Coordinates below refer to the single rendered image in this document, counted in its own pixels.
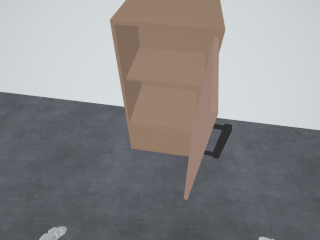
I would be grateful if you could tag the handle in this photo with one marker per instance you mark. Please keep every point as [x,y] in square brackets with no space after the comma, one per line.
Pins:
[225,133]

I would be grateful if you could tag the cupboard door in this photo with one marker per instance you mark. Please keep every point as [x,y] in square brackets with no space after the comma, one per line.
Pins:
[205,118]

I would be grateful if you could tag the left robot hand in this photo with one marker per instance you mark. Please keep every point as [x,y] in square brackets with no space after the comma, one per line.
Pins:
[54,233]

